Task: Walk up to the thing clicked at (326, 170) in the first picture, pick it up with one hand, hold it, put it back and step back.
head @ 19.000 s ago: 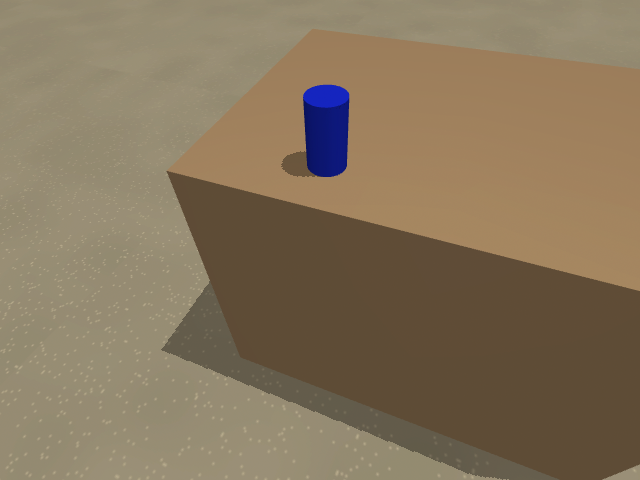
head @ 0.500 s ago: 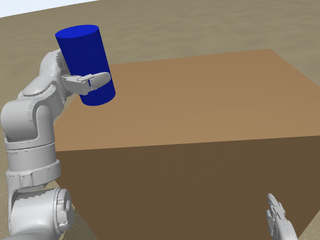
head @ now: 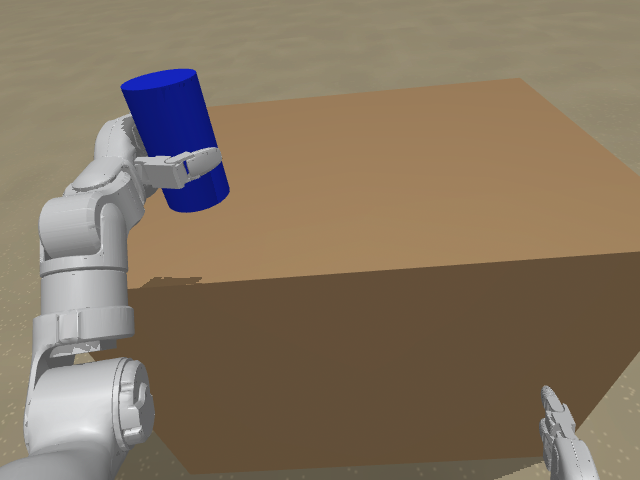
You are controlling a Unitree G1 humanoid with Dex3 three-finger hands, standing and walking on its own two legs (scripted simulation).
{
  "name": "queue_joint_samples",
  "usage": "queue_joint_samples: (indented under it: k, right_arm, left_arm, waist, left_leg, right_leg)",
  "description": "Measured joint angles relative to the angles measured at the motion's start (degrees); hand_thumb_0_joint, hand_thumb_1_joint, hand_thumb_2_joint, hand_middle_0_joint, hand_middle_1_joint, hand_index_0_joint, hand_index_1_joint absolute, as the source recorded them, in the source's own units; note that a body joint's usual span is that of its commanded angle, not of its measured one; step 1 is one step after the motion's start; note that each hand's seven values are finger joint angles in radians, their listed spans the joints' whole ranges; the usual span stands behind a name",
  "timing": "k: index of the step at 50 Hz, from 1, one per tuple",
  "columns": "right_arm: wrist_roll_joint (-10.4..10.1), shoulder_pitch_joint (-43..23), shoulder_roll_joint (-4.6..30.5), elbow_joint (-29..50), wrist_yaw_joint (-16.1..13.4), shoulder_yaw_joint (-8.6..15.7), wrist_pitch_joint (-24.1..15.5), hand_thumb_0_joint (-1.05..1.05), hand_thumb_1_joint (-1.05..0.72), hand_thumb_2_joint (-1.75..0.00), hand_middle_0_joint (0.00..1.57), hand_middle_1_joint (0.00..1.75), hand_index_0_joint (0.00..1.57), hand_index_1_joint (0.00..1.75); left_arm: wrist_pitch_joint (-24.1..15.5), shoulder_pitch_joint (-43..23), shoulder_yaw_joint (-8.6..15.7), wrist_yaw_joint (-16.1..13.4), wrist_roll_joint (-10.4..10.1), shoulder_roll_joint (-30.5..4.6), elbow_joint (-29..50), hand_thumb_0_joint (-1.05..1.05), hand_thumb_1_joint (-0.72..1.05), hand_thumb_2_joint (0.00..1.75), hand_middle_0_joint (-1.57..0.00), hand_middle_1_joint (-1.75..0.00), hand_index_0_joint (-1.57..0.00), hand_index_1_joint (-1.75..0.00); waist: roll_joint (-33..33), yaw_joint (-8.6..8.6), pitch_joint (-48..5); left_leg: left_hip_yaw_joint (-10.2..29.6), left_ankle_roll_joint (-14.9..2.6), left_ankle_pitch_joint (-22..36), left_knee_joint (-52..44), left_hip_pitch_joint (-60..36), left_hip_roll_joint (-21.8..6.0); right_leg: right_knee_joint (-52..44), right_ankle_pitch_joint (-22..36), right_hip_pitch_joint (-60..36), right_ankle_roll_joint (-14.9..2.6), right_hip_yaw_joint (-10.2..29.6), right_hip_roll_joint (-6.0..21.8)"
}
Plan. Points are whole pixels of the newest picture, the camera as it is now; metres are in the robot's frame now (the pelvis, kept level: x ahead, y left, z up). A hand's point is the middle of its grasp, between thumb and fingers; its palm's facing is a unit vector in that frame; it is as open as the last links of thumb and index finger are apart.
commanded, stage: crouch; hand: left
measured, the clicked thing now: (181, 142) +0.40 +0.17 +0.29
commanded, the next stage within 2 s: lower in 1.28 s
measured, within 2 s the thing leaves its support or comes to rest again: neither
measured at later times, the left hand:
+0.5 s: hand (189, 154) +0.47 +0.19 +0.24, palm faces +0.15 -0.99 +0.00, open 10.4 cm
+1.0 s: hand (195, 167) +0.50 +0.20 +0.20, palm faces +0.18 -0.98 -0.01, open 10.4 cm
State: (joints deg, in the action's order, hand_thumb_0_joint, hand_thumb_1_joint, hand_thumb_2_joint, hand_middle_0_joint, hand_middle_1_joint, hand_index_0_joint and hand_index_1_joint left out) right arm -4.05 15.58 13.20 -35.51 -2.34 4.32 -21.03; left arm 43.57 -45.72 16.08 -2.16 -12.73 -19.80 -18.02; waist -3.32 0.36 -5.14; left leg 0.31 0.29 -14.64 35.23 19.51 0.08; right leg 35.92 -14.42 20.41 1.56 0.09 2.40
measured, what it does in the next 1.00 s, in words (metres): stands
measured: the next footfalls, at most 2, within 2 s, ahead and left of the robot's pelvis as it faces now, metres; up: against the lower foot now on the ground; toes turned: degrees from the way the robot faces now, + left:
none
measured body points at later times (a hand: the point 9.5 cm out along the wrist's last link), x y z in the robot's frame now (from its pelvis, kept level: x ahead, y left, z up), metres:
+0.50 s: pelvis +0.03 +0.00 +0.00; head +0.01 -0.01 +0.45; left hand +0.45 +0.24 +0.24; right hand +0.18 -0.25 -0.05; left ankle +0.05 +0.13 -0.72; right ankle +0.05 -0.13 -0.72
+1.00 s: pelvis +0.04 +0.01 +0.00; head +0.04 +0.00 +0.45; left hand +0.48 +0.25 +0.21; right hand +0.19 -0.24 -0.06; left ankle +0.05 +0.13 -0.72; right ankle +0.05 -0.13 -0.72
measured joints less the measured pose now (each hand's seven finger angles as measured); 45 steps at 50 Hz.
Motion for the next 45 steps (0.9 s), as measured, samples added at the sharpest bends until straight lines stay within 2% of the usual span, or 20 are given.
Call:
queue_joint_samples:
  k: [5,11,19,27,37,45]
  right_arm:
    - [0.7,0.3,0.2,0.3,-0.9,0.0,-1.3,-0.01,0.56,-0.05,0.05,0.05,0.05,0.05]
    - [1.0,-0.4,0.2,-1.0,-2.4,-0.9,-1.6,-0.01,0.55,-0.05,0.05,0.05,0.05,0.05]
    - [2.0,-1.0,-0.5,-0.7,-2.6,-1.7,-2.1,-0.01,0.54,-0.05,0.05,0.05,0.05,0.05]
    - [2.1,1.8,-0.7,2.9,-0.9,-2.9,-1.5,-0.01,0.55,-0.05,0.05,0.05,0.05,0.05]
    - [2.5,2.1,-0.4,3.6,-0.6,-2.5,0.0,-0.01,0.55,-0.05,0.05,0.05,0.05,0.05]
    - [2.9,-0.2,-0.9,2.2,-0.8,-2.8,1.2,-0.01,0.54,-0.05,0.05,0.05,0.05,0.05]
  left_arm:
    - [-6.4,2.4,0.4,0.7,1.6,-0.4,-2.4,0.0,-0.44,1.11,-0.68,-1.0,-0.7,-1.01]
    - [-13.0,0.5,1.1,0.5,3.1,-2.0,-7.5,0.0,-0.44,1.11,-0.67,-1.0,-0.7,-1.01]
    - [-19.7,-2.5,1.1,2.6,3.9,-3.5,-16.7,0.0,-0.44,1.11,-0.67,-1.0,-0.7,-1.01]
    - [-24.4,-1.1,1.2,4.7,3.8,-2.5,-20.4,0.0,-0.44,1.11,-0.67,-1.0,-0.7,-1.01]
    - [-28.6,2.3,1.9,3.3,5.1,-1.2,-18.3,0.0,-0.44,1.11,-0.67,-1.01,-0.7,-1.01]
    - [-30.9,0.1,1.6,2.5,5.5,-1.8,-22.1,0.0,-0.44,1.11,-0.67,-1.01,-0.7,-1.01]
  waist:
    - [0.7,1.3,1.6]
    - [1.4,2.25,2.2]
    - [0.6,2.51,-0.1]
    - [0.6,2.02,-0.6]
    - [1.1,2.46,1.3]
    - [1.2,2.84,1.1]
  left_leg:
    - [-0.1,0.16,-0.1,0.7,1.5,-0.4]
    - [0.1,0.35,-0.9,1.8,3.0,-0.9]
    - [0.1,0.14,-1.7,1.5,3.1,-1.0]
    - [-0.5,-0.14,-2.3,0.5,2.2,-0.8]
    - [-0.7,-0.3,-2.6,0.2,2.0,-1.0]
    - [-0.4,-0.34,-2.6,-0.1,1.9,-1.0]
  right_leg:
    - [0.2,0.3,1.4,-0.12,0.1,-0.4]
    - [0.4,0.0,2.4,-0.27,-0.1,-0.9]
    - [-0.4,-0.6,2.3,-0.11,-0.1,-1.0]
    - [-1.3,-1.0,1.6,0.16,0.4,-0.8]
    - [-2.5,-0.8,1.1,0.36,0.6,-1.0]
    - [-3.3,-0.6,0.7,0.39,0.3,-1.0]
